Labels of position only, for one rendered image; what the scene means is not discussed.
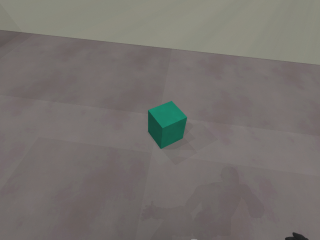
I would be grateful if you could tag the carton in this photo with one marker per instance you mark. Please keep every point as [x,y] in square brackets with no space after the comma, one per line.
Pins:
[166,124]

